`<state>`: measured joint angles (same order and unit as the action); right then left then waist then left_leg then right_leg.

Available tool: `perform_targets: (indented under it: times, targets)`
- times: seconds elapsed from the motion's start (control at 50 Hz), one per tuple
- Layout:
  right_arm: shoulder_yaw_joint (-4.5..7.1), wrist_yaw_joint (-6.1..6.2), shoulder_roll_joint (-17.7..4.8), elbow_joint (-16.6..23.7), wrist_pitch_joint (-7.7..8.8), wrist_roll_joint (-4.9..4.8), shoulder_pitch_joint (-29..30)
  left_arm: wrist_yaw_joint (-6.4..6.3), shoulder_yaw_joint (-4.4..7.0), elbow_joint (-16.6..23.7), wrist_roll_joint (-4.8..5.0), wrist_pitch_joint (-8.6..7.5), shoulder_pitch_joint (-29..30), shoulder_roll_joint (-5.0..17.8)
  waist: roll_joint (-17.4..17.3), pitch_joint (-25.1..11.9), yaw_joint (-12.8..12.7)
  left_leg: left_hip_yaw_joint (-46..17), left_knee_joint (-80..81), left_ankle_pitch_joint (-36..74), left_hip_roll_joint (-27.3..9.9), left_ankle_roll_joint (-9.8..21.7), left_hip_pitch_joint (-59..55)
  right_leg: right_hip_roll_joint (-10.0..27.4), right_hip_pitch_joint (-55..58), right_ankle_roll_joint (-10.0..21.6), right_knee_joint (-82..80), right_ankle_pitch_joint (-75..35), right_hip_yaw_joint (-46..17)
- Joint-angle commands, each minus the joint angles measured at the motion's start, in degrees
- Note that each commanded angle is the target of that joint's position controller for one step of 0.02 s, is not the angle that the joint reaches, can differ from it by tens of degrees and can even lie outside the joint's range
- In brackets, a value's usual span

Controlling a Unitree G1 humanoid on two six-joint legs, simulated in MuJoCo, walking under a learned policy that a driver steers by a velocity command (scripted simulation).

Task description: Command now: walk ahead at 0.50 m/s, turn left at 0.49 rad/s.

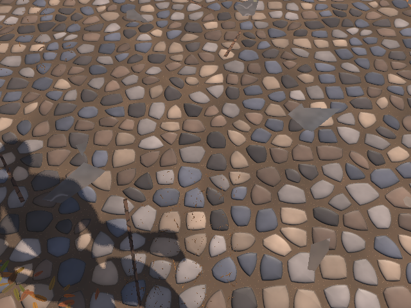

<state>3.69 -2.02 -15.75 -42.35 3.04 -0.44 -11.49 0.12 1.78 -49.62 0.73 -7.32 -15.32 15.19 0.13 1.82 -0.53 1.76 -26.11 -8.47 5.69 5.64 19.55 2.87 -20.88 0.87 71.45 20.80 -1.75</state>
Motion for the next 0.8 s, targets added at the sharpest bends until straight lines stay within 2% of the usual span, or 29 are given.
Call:
perform_targets:
  times: [0.02,0.06,0.08,0.12,0.16,0.22,0.26,0.3,0.32,0.34,0.36,0.38,0.4,0.42,0.44,0.46,0.48,0.5,0.56,0.62,0.68,0.74,0.78,0.8]
  targets:
    - [1.06,0.83,-4.9,4.3,1.18,0.34,-2.1,-0.12,1.92,7.1,-0.48,-1.12,1.3,6.5,-0.4,-5.7,-0.5,-21.4,13.4,15.4,-15.4,12.6,-15.7,3.8,-16.5,-1.1,-0.9,-3.8,-3.3]
    - [1.30,1.46,-5.9,4.6,1.20,-0.41,-2.7,-0.11,1.98,8.3,-1.21,0.03,1.9,5.4,-0.7,-3.6,-1.4,-19.6,14.7,15.8,-14.9,12.8,-11.2,4.3,-17.6,-3.4,-6.9,-4.0,-2.3]
    - [1.58,1.91,-6.8,4.7,1.18,-0.43,-3.3,-0.20,1.76,9.4,-1.50,0.34,4.4,4.7,-1.0,-2.5,-0.9,-18.4,15.4,16.1,-14.3,12.7,-8.6,4.1,-17.9,-4.4,-10.9,-5.9,-1.5]
    - [2.10,2.41,-8.3,4.9,0.97,-0.25,-4.6,-0.17,1.19,11.1,-1.79,0.47,10.1,3.4,-1.5,-0.7,0.6,-15.0,15.2,14.5,-11.2,10.7,-3.6,2.4,-15.1,-5.2,-22.8,-14.2,-0.2]
    - [2.53,2.68,-9.1,4.6,0.53,-0.53,-6.8,0.13,0.66,12.3,-1.69,0.21,15.1,2.1,-3.1,-1.0,3.0,-13.5,13.7,11.5,-9.2,8.4,-1.4,-0.4,-9.9,-5.1,-33.1,-23.3,0.7]
    - [2.78,2.94,-9.1,3.5,0.17,-1.27,-10.0,0.34,1.34,14.0,-0.46,-0.03,18.6,4.3,-4.9,-1.8,4.3,-17.6,11.2,6.8,-11.1,6.8,-5.0,-2.0,-7.2,-4.7,-39.6,-27.1,-1.3]
    - [2.81,3.36,-8.3,3.3,-0.17,-1.48,-10.6,0.51,2.20,14.5,-0.35,-0.29,18.6,6.3,-5.5,-2.3,3.6,-21.5,7.4,4.4,-12.9,5.6,-10.0,-1.8,-6.8,-3.4,-42.6,-24.4,-3.3]
    - [3.11,3.51,-8.2,3.6,-0.61,-0.91,-9.7,0.67,3.01,14.0,-0.32,-0.73,15.4,7.6,-6.9,-3.0,1.5,-23.1,3.0,6.8,-14.0,4.5,-12.7,-1.9,-3.5,-1.5,-43.8,-19.8,-2.6]
    - [2.78,3.36,-7.0,3.9,-0.70,-0.58,-9.3,0.53,3.75,12.7,-0.79,-0.93,10.4,8.5,-6.8,-5.6,-0.9,-21.8,-2.2,12.1,-11.8,3.1,-12.5,-2.2,3.5,0.1,-45.5,-19.4,-1.2]
    - [1.69,3.04,-4.2,4.7,-0.61,0.06,-9.4,0.35,4.38,11.9,-1.87,-1.15,3.1,10.2,-4.7,-12.6,-4.2,-18.9,-13.7,10.1,-9.0,1.3,-8.5,3.0,16.5,3.2,-43.6,-18.7,-5.0]
    - [0.58,3.05,-0.3,5.3,-0.24,-0.01,-16.4,0.11,5.43,10.6,-2.86,-0.84,-4.7,14.4,7.9,-21.4,-3.3,-12.4,-33.3,-6.9,-1.8,-2.8,8.1,15.1,37.3,10.6,-44.4,-13.5,-24.9]
    - [0.27,2.99,-1.8,4.5,0.22,-1.38,-21.1,0.98,5.75,7.9,-1.38,-0.26,-8.5,14.1,20.9,-23.7,-2.7,-11.2,-45.8,-25.4,-0.6,-4.4,21.4,21.2,42.8,16.4,-52.3,1.7,-46.3]
    - [1.29,2.97,-6.4,4.0,0.24,-1.74,-16.8,0.94,4.55,9.1,-0.50,0.06,-5.2,9.3,12.5,-15.5,-3.9,-13.1,-51.2,-21.4,-3.6,-4.6,26.1,19.2,36.6,14.4,-54.5,9.9,-42.7]
    - [1.51,2.87,-7.7,5.3,0.15,-1.03,-9.9,0.73,3.81,9.7,-0.67,0.64,-1.7,7.2,6.0,-9.2,-4.2,-10.7,-51.0,-16.5,-5.9,-4.6,26.0,16.7,28.2,12.1,-54.7,6.8,-32.9]
    - [1.50,2.83,-7.2,6.5,0.27,-0.21,-5.8,0.80,3.35,9.7,-1.31,0.97,1.1,6.4,3.2,-5.1,-2.9,-9.3,-47.9,-13.4,-7.6,-4.4,24.1,14.3,20.0,11.5,-55.8,-0.2,-26.6]
    - [1.69,2.71,-6.5,6.8,0.28,0.20,-4.7,0.92,2.85,9.5,-1.63,0.97,2.6,5.1,3.5,-3.2,-1.3,-9.1,-44.2,-11.2,-9.5,-4.2,21.7,12.1,15.1,11.1,-57.0,-5.8,-22.0]
    - [1.55,2.54,-5.3,6.6,0.19,-0.01,-5.6,0.99,2.61,9.1,-1.76,0.86,3.2,4.6,4.9,-2.7,0.1,-8.5,-41.8,-10.0,-10.5,-4.1,18.9,10.5,12.0,10.8,-58.4,-9.0,-19.1]
    - [1.23,2.44,-4.0,6.3,0.10,-0.11,-6.5,1.05,2.59,8.5,-1.46,0.69,2.8,4.5,5.7,-3.0,0.6,-7.5,-39.8,-9.6,-10.9,-4.2,17.6,9.7,10.8,11.3,-59.4,-11.6,-17.1]
    - [0.36,2.45,-2.3,7.3,0.23,0.37,-2.7,0.76,3.32,6.7,-0.73,0.46,1.0,7.3,4.6,-2.2,0.3,-5.8,-31.1,-5.3,-12.0,-5.0,18.9,10.0,10.5,12.8,-61.9,-18.7,-12.5]
    - [-0.38,1.96,-1.2,8.1,0.83,0.22,2.7,0.44,3.61,5.4,-0.17,1.07,-0.7,8.8,4.0,-1.8,-1.5,-4.6,-19.7,3.4,-11.8,-5.4,17.0,8.7,10.8,11.8,-62.7,-21.3,-7.7]
    - [-0.54,1.36,-1.3,9.1,1.19,-0.40,8.1,0.42,3.66,3.9,0.50,1.64,-3.6,9.8,3.8,-0.7,-3.6,-3.1,-11.5,8.5,-10.3,-5.8,14.2,8.3,11.9,10.9,-62.2,-20.6,-5.3]
    - [-0.40,0.68,-1.9,10.6,1.55,-0.85,12.3,0.45,3.71,2.3,0.80,2.41,-6.4,10.4,4.1,0.3,-4.8,-2.6,-7.0,7.4,-9.2,-4.9,13.7,10.2,15.9,10.3,-60.4,-20.0,-6.1]
    - [-0.15,0.26,-2.7,11.2,1.85,-0.83,12.9,0.32,3.96,1.6,0.95,2.98,-6.5,11.2,4.7,0.4,-4.1,-2.2,-4.5,3.8,-8.4,-3.5,12.0,11.5,18.4,9.4,-58.0,-22.5,-6.7]
    - [0.19,0.20,-3.3,10.9,1.97,-0.70,11.1,0.22,4.08,1.5,1.02,3.30,-6.0,11.7,5.0,-0.5,-2.5,-1.3,-2.7,2.8,-7.6,-2.6,8.5,11.5,18.8,8.7,-55.6,-26.4,-6.3]
